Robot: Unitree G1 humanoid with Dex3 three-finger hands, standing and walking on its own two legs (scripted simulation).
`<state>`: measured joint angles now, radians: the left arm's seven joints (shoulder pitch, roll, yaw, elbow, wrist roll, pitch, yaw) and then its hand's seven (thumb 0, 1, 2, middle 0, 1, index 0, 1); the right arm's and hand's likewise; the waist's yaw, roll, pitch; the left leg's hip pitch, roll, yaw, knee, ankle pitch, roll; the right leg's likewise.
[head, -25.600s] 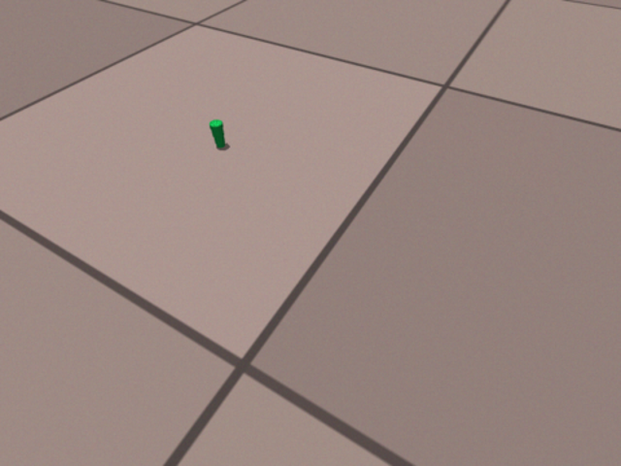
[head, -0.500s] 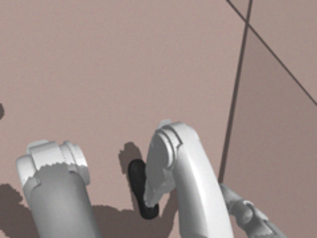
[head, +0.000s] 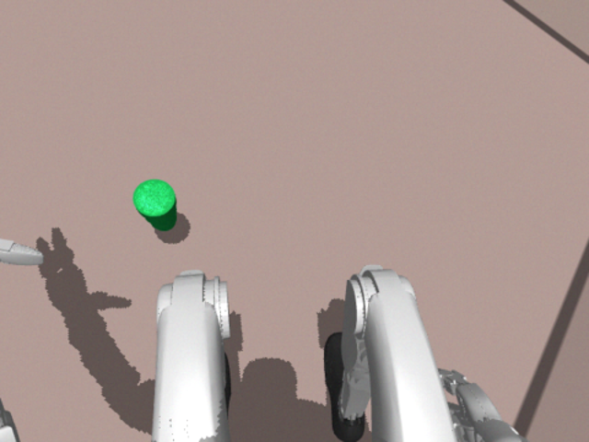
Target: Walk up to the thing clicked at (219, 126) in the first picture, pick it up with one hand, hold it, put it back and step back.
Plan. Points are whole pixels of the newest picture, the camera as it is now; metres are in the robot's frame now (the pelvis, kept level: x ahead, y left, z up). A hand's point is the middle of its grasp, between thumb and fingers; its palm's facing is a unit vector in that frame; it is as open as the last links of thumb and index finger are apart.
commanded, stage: home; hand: left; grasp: from the side
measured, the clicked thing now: (159, 210) +0.47 +0.26 -0.30
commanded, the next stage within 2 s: none
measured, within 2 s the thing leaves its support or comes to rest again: neither
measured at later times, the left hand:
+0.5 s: hand out of the picture +0.28 +0.28 +0.13, palm faces +0.26 -0.87 -0.42, open 17.4 cm
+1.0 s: hand out of the picture +0.24 +0.20 +0.30, palm faces +0.25 -0.92 -0.30, open 17.5 cm
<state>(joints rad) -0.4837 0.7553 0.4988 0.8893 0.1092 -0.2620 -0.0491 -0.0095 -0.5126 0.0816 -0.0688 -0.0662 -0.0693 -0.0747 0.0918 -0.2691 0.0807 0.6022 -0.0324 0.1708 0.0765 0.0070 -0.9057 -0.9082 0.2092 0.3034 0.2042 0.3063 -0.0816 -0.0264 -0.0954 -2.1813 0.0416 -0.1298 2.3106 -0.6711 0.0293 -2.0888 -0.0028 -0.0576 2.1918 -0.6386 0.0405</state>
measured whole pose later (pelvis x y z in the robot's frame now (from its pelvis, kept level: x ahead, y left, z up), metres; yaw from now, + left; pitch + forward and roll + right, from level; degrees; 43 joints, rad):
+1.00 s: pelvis +0.10 +0.00 +0.35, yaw +8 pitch +10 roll -2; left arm 0.49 0.21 -0.02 -0.03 -0.01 0.27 0.17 0.00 -0.56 0.04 -0.05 -0.05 -0.06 -0.06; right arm 0.29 -0.19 0.03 0.47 0.03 -0.05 -0.18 0.02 -0.89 -0.91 0.21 0.30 0.20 0.31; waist -0.03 0.04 -0.16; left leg -0.68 0.05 -0.03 1.02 -0.50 -0.01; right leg -0.64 -0.02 -0.05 0.95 -0.47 0.03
